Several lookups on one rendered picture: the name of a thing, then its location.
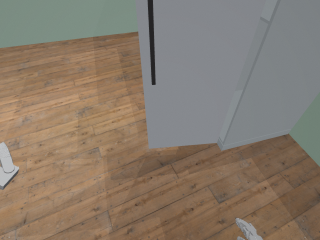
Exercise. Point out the left robot hand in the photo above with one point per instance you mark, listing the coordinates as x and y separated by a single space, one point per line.
7 170

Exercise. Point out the right robot hand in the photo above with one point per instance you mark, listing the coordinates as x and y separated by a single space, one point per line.
248 230

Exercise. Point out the fridge door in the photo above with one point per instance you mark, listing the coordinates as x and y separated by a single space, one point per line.
200 48

